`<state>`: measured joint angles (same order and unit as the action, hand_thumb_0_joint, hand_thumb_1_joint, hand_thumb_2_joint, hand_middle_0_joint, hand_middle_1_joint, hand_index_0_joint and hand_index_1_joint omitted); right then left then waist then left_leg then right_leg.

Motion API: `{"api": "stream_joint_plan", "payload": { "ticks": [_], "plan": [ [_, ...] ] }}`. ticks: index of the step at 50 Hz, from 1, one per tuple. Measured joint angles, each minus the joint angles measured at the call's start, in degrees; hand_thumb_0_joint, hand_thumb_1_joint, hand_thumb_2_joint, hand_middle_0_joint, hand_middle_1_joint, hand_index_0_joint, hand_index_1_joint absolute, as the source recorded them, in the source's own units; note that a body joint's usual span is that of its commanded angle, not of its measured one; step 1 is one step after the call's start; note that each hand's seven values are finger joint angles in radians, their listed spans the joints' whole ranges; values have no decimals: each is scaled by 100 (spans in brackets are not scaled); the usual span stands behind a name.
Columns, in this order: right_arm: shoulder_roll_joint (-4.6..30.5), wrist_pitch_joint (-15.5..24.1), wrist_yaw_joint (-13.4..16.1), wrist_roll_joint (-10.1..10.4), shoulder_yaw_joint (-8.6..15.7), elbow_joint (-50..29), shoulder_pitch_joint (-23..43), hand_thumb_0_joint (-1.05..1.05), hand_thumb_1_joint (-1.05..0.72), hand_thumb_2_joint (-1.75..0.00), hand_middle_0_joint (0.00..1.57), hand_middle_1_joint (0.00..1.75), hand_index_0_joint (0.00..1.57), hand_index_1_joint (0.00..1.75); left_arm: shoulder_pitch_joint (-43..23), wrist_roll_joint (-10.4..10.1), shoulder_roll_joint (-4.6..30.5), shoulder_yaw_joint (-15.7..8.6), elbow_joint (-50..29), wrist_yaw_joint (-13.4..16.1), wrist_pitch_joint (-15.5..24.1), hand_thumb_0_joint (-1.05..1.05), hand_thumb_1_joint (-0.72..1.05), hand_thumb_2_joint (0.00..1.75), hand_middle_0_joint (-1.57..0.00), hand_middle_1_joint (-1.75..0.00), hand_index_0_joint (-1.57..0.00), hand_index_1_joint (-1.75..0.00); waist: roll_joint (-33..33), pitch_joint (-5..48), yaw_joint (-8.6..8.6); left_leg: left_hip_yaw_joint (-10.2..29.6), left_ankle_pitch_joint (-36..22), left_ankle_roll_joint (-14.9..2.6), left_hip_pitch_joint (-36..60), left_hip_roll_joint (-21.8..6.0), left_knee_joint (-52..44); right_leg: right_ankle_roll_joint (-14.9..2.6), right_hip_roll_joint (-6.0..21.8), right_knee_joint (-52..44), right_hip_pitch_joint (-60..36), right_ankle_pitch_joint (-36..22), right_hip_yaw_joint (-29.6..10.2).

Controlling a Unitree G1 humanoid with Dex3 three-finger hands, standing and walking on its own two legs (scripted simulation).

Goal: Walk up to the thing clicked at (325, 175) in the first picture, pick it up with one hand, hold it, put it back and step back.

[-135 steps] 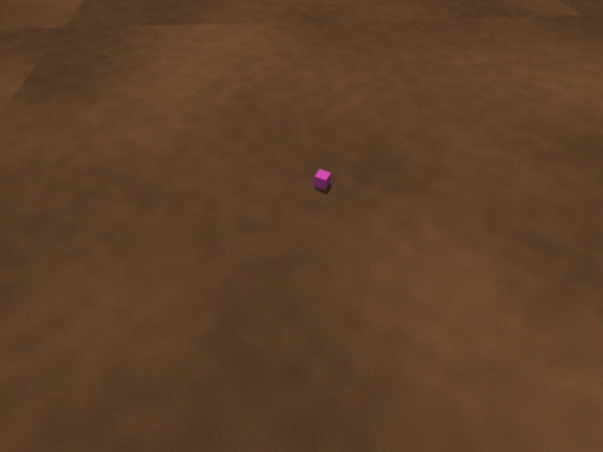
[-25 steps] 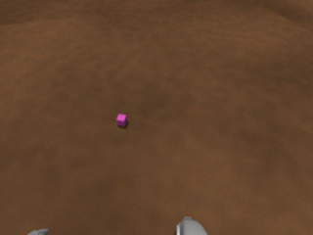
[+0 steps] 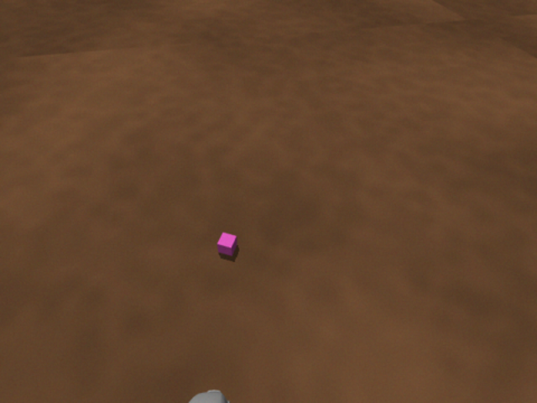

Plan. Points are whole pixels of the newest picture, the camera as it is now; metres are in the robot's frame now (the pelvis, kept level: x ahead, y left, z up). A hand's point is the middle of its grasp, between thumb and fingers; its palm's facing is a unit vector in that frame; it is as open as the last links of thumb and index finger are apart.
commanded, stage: walk up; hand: left
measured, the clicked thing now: (227, 244) +0.84 +0.22 -0.73
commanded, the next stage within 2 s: none
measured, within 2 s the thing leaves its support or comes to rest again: neither
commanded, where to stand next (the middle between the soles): +0.43 +0.01 m, yaw -2 degrees
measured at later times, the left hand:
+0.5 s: hand (138, 309) +0.29 +0.27 -0.13, palm faces -0.08 -0.91 -0.42, open 7.4 cm
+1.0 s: hand (138, 272) +0.38 +0.31 -0.16, palm faces -0.06 -0.93 -0.37, open 7.4 cm
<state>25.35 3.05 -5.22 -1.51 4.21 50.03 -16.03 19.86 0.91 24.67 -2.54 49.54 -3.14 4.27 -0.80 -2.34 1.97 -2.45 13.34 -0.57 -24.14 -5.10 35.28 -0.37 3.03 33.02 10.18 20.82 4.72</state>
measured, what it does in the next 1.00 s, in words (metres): walks ahead: left foot, then right foot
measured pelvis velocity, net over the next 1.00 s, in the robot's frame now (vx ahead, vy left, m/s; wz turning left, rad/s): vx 0.32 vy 0.03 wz -0.02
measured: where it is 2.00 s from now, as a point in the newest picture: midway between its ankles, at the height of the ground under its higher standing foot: (265, 361)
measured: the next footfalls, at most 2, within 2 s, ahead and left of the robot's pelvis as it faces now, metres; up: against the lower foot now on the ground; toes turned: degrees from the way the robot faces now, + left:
left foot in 0.02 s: +0.15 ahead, +0.14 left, +0.00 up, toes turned +5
right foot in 0.44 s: +0.30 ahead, -0.13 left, +0.00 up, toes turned -6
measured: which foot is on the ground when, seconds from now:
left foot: up 0.00-0.00, down 0.02-0.46, up 0.48-0.80, down 0.82-1.00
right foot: down 0.00-0.04, up 0.06-0.42, down 0.44-0.84, up 0.86-1.00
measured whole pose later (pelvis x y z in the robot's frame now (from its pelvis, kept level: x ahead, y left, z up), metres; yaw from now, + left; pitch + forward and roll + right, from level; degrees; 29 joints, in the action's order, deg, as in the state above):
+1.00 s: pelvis +0.32 +0.03 +0.00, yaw -1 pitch -3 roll +0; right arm 22.7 3.8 -1.6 -0.8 1.9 48.8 -14.9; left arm 16.8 -0.1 25.0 -1.7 52.1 -0.4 1.5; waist 3.0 -5.1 0.2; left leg -4.5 13.9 -0.7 -18.8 -2.8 35.7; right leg -2.0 2.7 56.7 23.9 26.4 0.1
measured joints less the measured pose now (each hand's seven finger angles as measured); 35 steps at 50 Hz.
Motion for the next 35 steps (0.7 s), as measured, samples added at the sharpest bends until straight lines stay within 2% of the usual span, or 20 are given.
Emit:
{"api": "stream_joint_plan", "payload": {
  "ticks": [1, 2, 3, 4, 6, 8, 14, 17, 20, 22, 23, 24, 26, 29, 35],
  "plan": [
    [19, 31, 14, -11, 22, 2, -7, 0, -90, -89, 21, 30, 20, 30, 55, 10, 39, -3, 31, 6, -25, 1, 90, 90, -21, -30, -21, -30, 55, 38, -15, -41, -133, -11, 106, 68, -75, 10, 69, 203, 10, 195, -17],
    [6, 74, 43, -21, 36, -1, 16, 0, -90, -89, 21, 30, 21, 30, 90, 21, 88, -14, 73, 23, -55, 1, 90, 90, -21, -30, -21, -30, 194, 29, -23, -136, -253, -17, 151, 170, 13, -83, 194, 542, 86, 386, -118],
    [-4, 127, 79, -33, 38, -36, 29, 0, -90, -89, 21, 30, 21, 30, 95, 6, 98, -26, 145, 50, -97, 1, 90, 90, -21, -30, -21, -30, 274, 25, -48, -209, -135, -26, 152, 225, 175, -140, 202, 1096, 283, 492, -304],
    [-14, 168, 106, -3, 30, -82, 25, 0, -90, -89, 21, 30, 21, 30, 70, -1, 87, -19, 229, 82, -144, 1, 90, 90, -21, -30, -21, -30, 277, 16, -102, -218, 0, -48, 175, 229, 278, -185, 95, 1717, 520, 588, -447],
    [-91, 202, 155, 62, -20, -141, -13, 0, -90, -89, 21, 30, 21, 30, 2, -24, 114, 22, 334, 121, -188, 1, 90, 90, -21, -30, -20, -30, 326, -24, -180, -246, 122, -90, 378, 233, 199, -228, -81, 2644, 979, 496, -597],
    [-185, 212, 198, 86, -95, -162, -90, 0, -90, -89, 21, 30, 21, 30, -72, -64, 154, 23, 362, 119, -164, 1, 90, 90, -21, -30, -20, -30, 435, -67, -222, -299, 110, -86, 665, 279, -78, -226, -73, 2873, 1335, 217, -621],
    [-217, 168, 210, 71, -190, -131, -336, 0, -90, -89, 21, 30, 21, 30, -278, -56, 81, -4, 269, -30, -177, 1, 91, 90, -21, -30, -20, -30, 432, -151, -304, -411, 184, -128, 1325, 367, -673, -41, 229, 1834, 1859, -366, -435],
    [-159, 140, 197, 77, -174, -123, -449, 0, -90, -89, 21, 30, 21, 31, -385, -25, 6, -9, 253, -94, -201, 1, 90, 90, -21, -30, -20, -30, 306, -170, -378, -423, 324, -93, 1556, 370, -786, -39, 288, 1113, 1823, -667, -349],
    [-93, 86, 193, 87, -155, -115, -549, 0, -90, -89, 21, 30, 21, 31, -482, -18, -45, -25, 237, -107, -160, 1, 90, 90, -21, -30, -20, -30, 162, -170, -438, -413, 597, 17, 1699, 323, -663, -86, 222, 450, 1575, -909, -268],
    [-65, 29, 204, 100, -156, -127, -625, 0, -90, -89, 21, 30, 21, 31, -507, -11, -33, -45, 189, -80, -70, 1, 90, 90, -21, -30, -20, -30, 80, -152, -453, -375, 946, 99, 1690, 248, -286, -127, 87, -39, 1225, -1086, -209],
    [-41, 2, 224, 110, -154, -111, -626, 0, -90, -89, 21, 30, 21, 31, -554, 1, -63, -75, 173, -40, -16, 1, 90, 90, -21, -30, -20, -30, -40, -182, -438, -316, 1145, 37, 1587, 130, 115, -100, -16, 0, 1167, -1194, -158],
    [-42, -45, 249, 116, -157, -74, -582, 0, -90, -89, 21, 30, 21, 30, -597, 8, -99, -88, 129, 5, 30, 1, 90, 90, -21, -30, -20, -30, -129, -224, -417, -153, 1279, -35, 1387, 105, 696, -81, -74, 170, 1165, -1065, -106],
    [-70, -130, 287, 108, -196, 3, -454, 0, -90, -89, 21, 30, 21, 30, -635, -35, -150, -55, 23, 49, 87, 1, 90, 90, -21, -30, -20, -30, -148, -270, -340, 70, 1464, -112, 888, 271, 1863, -115, -60, 328, 1098, -829, -105],
    [-43, -142, 283, 129, -210, 33, -280, 1, -90, -89, 21, 30, 20, 30, -600, -91, -261, 31, -85, 95, 108, 1, 90, 90, -21, -30, -21, -30, -242, -291, -244, 182, 1218, -136, 261, 304, 2477, -122, -48, 71, 785, -779, -76],
    [-34, -107, 138, 54, -138, -42, -29, 0, -90, -89, 21, 30, 20, 30, -312, -28, -221, 63, -160, 84, 81, 0, 90, 90, -21, -30, -21, -30, -232, -225, -104, 160, 632, 5, -303, 28, 1339, -105, -46, -237, 345, -615, -53]
  ]
}}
